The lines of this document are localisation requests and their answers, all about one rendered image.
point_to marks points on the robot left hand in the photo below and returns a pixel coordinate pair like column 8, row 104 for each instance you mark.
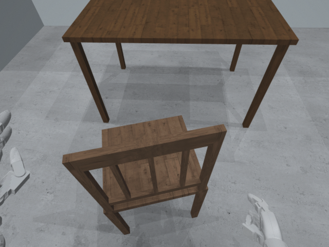
column 15, row 179

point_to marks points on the chair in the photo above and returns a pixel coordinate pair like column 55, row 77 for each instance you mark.
column 147, row 163

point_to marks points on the robot right hand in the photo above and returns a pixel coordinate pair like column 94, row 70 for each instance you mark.
column 264, row 226

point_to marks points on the table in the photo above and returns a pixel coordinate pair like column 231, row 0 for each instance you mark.
column 254, row 22

